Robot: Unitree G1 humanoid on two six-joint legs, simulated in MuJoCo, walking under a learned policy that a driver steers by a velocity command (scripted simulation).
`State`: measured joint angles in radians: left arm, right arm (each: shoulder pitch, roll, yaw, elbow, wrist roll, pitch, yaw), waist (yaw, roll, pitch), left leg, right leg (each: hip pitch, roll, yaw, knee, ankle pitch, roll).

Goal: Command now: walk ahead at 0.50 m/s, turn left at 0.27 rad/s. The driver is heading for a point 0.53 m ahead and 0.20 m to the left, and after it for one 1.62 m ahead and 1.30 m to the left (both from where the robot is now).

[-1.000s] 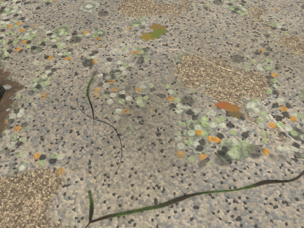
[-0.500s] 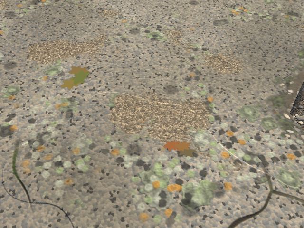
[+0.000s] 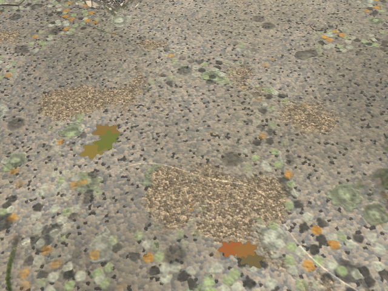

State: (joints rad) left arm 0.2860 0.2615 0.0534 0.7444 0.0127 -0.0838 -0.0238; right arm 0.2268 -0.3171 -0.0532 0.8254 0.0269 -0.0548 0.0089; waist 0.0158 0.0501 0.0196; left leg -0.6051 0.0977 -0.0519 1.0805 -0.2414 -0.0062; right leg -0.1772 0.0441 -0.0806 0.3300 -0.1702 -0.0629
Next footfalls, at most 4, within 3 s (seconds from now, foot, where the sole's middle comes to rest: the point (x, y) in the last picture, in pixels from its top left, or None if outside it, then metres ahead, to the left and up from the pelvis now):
0.32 left None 0.33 0.16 -0.78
0.78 right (197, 248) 0.65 0.06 -0.78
1.22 left None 0.46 0.24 -0.78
1.68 right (185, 251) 0.64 0.10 -0.78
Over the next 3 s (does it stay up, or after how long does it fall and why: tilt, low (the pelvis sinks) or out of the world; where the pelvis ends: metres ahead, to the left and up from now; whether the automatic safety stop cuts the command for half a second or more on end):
stays up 0.53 0.16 -0.02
